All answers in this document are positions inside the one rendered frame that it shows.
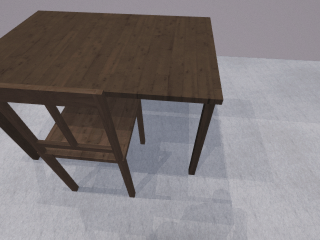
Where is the chair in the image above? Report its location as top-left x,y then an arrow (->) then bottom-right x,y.
0,82 -> 145,198

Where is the table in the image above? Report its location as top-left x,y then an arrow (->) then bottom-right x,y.
0,10 -> 224,175

